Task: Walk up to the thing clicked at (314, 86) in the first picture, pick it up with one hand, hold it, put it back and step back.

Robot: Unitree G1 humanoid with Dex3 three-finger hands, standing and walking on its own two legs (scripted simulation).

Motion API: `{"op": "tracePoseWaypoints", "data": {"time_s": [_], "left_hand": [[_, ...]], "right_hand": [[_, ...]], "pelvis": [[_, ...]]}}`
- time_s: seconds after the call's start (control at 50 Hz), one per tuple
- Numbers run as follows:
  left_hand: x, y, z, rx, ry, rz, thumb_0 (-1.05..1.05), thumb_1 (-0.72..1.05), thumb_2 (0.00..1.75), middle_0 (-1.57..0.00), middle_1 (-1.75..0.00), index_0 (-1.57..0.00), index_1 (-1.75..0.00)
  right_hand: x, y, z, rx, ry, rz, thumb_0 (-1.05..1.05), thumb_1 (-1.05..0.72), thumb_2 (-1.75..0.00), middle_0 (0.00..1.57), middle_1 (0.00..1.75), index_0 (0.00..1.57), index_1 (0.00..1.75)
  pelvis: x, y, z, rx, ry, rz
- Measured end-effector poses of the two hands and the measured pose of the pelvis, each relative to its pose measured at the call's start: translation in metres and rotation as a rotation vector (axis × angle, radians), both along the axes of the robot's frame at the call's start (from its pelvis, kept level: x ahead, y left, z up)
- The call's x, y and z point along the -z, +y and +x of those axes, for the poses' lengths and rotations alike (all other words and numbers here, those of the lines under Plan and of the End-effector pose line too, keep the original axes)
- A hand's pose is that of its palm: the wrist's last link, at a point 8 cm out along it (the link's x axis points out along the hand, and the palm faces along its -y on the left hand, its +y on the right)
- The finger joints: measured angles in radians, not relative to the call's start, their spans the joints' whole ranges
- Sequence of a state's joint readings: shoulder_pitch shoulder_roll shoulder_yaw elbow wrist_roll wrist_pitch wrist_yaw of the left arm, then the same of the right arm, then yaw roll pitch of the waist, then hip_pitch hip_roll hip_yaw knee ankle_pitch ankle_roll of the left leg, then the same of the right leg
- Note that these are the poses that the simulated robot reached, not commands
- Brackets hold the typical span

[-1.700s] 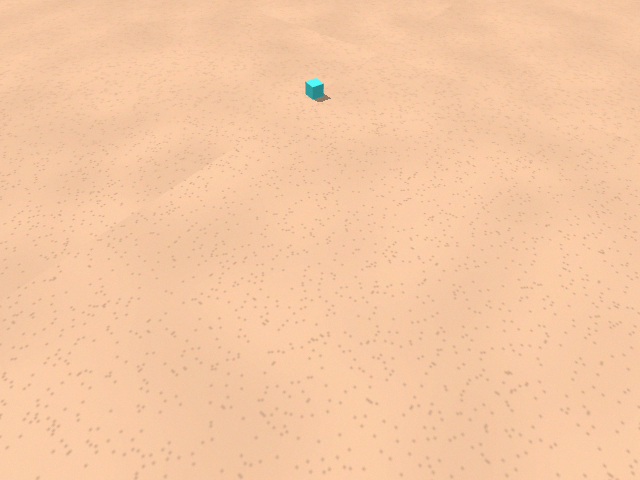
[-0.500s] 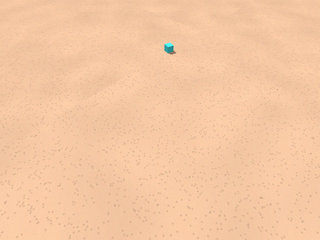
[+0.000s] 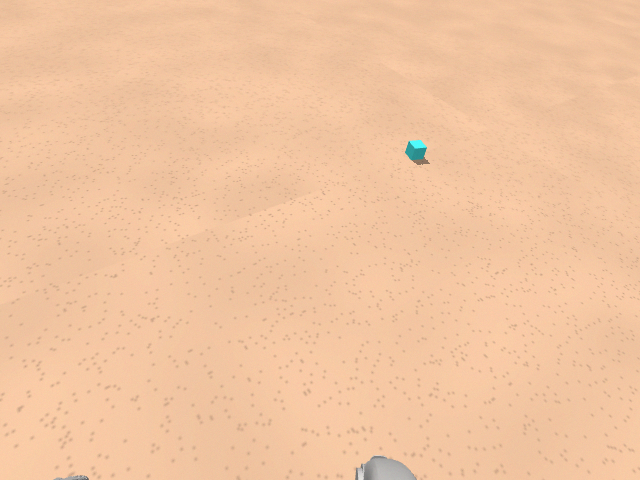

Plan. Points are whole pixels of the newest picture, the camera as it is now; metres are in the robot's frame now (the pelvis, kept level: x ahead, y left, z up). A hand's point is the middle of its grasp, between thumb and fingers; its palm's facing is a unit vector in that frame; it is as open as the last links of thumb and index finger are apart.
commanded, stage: walk up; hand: left
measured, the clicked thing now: (415, 150) +1.97 -0.66 -0.73
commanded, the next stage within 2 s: none
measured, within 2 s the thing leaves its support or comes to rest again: neither
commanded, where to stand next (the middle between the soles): +1.68 -0.98 m, yaw +22 degrees
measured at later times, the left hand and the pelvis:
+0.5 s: hand (218, 355) +0.34 +0.15 -0.13, palm faces +0.17 -0.92 -0.35, open 7.4 cm; pelvis +0.32 -0.13 +0.00, yaw +8 degrees
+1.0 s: hand (269, 216) +0.70 +0.10 -0.15, palm faces +0.13 -0.95 -0.27, open 7.4 cm; pelvis +0.61 -0.20 -0.01, yaw +11 degrees
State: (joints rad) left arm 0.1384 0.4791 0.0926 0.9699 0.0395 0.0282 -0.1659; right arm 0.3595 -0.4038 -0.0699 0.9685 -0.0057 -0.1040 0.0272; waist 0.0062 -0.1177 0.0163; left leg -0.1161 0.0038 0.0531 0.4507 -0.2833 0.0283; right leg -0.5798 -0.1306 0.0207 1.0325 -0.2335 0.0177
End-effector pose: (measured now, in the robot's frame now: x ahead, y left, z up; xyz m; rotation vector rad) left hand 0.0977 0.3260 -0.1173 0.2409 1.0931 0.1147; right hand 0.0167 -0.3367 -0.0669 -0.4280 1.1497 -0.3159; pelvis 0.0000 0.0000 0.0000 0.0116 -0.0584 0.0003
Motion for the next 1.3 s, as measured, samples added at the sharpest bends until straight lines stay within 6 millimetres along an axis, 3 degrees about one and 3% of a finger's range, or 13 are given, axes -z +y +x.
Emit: {"op": "tracePoseWaypoints", "data": {"time_s": [0.12, 0.22, 0.3, 0.38, 0.48, 0.58, 0.66, 0.74, 0.88, 1.0, 1.12, 1.2, 1.3], "left_hand": [[-0.005, -0.015, 0.056, -0.044, 0.027, 0.040, 0.00, 0.90, 0.90, -0.20, -0.30, -0.21, -0.30], [-0.002, -0.047, 0.136, -0.064, -0.010, 0.086, 0.01, 0.90, 0.90, -0.20, -0.30, -0.20, -0.30], [-0.004, -0.088, 0.196, -0.076, -0.075, 0.101, 0.00, 0.91, 0.90, -0.20, -0.30, -0.20, -0.30], [-0.021, -0.119, 0.215, -0.139, -0.078, 0.086, 0.00, 0.90, 0.90, -0.20, -0.30, -0.21, -0.30], [-0.027, -0.131, 0.224, -0.206, -0.005, 0.100, 0.00, 0.90, 0.90, -0.21, -0.30, -0.21, -0.30], [-0.009, -0.131, 0.246, -0.244, 0.082, 0.090, 0.00, 0.90, 0.90, -0.21, -0.30, -0.21, -0.30], [0.021, -0.128, 0.284, -0.275, 0.121, 0.072, 0.00, 0.90, 0.90, -0.21, -0.30, -0.21, -0.30], [0.040, -0.141, 0.341, -0.252, 0.161, 0.043, 0.00, 0.90, 0.90, -0.20, -0.30, -0.20, -0.30], [0.022, -0.163, 0.477, -0.157, 0.031, 0.007, 0.01, 0.90, 0.90, -0.20, -0.30, -0.21, -0.30], [0.001, -0.184, 0.582, -0.134, -0.087, 0.029, 0.00, 0.90, 0.90, -0.20, -0.30, -0.21, -0.30], [-0.010, -0.226, 0.670, -0.119, -0.114, 0.093, 0.00, 0.91, 0.90, -0.20, -0.30, -0.20, -0.30], [-0.022, -0.264, 0.696, -0.140, -0.130, 0.124, 0.00, 0.91, 0.90, -0.20, -0.30, -0.21, -0.30], [-0.042, -0.297, 0.686, -0.229, -0.065, 0.137, 0.00, 0.90, 0.90, -0.21, -0.30, -0.21, -0.30]], "right_hand": [[0.014, -0.019, 0.070, -0.040, 0.045, 0.043, 0.00, -0.90, -0.90, 0.21, 0.30, 0.21, 0.30], [0.039, -0.064, 0.145, -0.080, 0.090, 0.038, 0.00, -0.90, -0.90, 0.21, 0.30, 0.21, 0.30], [0.060, -0.103, 0.221, -0.109, 0.116, 0.019, 0.00, -0.90, -0.90, 0.21, 0.30, 0.20, 0.30], [0.047, -0.107, 0.313, -0.178, 0.050, 0.046, 0.01, -0.91, -0.90, 0.20, 0.30, 0.20, 0.30], [0.025, -0.104, 0.427, -0.274, -0.077, 0.075, 0.00, -0.91, -0.90, 0.20, 0.30, 0.20, 0.30], [0.016, -0.097, 0.523, -0.335, -0.116, 0.069, 0.00, -0.91, -0.90, 0.20, 0.30, 0.20, 0.30], [0.021, -0.095, 0.585, -0.359, -0.119, 0.029, 0.00, -0.91, -0.90, 0.20, 0.30, 0.20, 0.30], [0.023, -0.103, 0.621, -0.328, -0.132, -0.013, 0.00, -0.91, -0.90, 0.20, 0.30, 0.20, 0.30], [0.003, -0.139, 0.628, -0.226, -0.042, -0.038, 0.00, -0.91, -0.90, 0.20, 0.30, 0.20, 0.30], [0.001, -0.191, 0.650, -0.211, 0.070, -0.052, 0.00, -0.90, -0.90, 0.21, 0.30, 0.21, 0.30], [0.032, -0.263, 0.717, -0.190, 0.088, -0.055, 0.00, -0.90, -0.90, 0.21, 0.30, 0.21, 0.30], [0.051, -0.289, 0.779, -0.208, 0.082, -0.037, 0.00, -0.91, -0.90, 0.20, 0.30, 0.20, 0.30], [0.044, -0.286, 0.858, -0.278, 0.022, 0.047, 0.00, -0.91, -0.90, 0.20, 0.30, 0.20, 0.30]], "pelvis": [[0.002, -0.031, 0.074, -0.038, 0.029, 0.008], [0.022, -0.070, 0.146, -0.069, 0.060, 0.034], [0.032, -0.097, 0.196, -0.092, 0.053, -0.018], [0.011, -0.113, 0.243, -0.120, 0.044, 0.011], [-0.001, -0.127, 0.307, -0.129, 0.032, -0.006], [0.006, -0.137, 0.371, -0.156, 0.031, -0.039], [0.025, -0.136, 0.433, -0.167, 0.037, -0.040], [0.033, -0.136, 0.480, -0.170, 0.033, -0.008], [0.012, -0.160, 0.548, -0.187, 0.008, -0.006], [0.009, -0.198, 0.607, -0.199, 0.017, 0.009], [0.028, -0.249, 0.678, -0.200, 0.041, 0.028], [0.027, -0.278, 0.710, -0.218, 0.023, 0.013], [0.004, -0.303, 0.752, -0.223, 0.030, 0.021]]}}
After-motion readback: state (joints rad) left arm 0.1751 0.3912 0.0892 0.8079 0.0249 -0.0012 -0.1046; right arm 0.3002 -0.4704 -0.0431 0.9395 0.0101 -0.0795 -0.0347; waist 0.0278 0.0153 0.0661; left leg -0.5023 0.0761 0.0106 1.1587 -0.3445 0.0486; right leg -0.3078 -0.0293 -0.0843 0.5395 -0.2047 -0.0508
